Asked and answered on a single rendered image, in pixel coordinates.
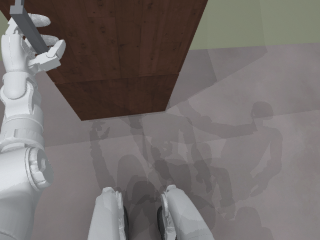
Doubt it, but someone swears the cupboard door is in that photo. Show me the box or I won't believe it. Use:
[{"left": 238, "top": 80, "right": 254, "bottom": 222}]
[{"left": 0, "top": 0, "right": 204, "bottom": 83}]

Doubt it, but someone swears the robot right thigh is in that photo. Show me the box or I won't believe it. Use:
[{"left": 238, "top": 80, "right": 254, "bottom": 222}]
[{"left": 160, "top": 188, "right": 215, "bottom": 240}]

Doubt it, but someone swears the left robot forearm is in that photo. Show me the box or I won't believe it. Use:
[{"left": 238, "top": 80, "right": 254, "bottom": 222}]
[{"left": 0, "top": 71, "right": 45, "bottom": 154}]

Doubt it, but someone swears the left robot hand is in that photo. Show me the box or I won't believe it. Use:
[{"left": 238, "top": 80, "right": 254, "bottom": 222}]
[{"left": 1, "top": 13, "right": 66, "bottom": 78}]

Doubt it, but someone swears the robot left upper arm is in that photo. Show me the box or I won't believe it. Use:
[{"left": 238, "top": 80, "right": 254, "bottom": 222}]
[{"left": 0, "top": 147, "right": 54, "bottom": 240}]

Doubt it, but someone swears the right robot shin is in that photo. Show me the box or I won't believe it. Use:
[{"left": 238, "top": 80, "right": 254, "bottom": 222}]
[{"left": 162, "top": 185, "right": 176, "bottom": 240}]

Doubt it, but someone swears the handle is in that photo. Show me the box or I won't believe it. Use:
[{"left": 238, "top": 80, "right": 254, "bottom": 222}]
[{"left": 9, "top": 0, "right": 57, "bottom": 69}]

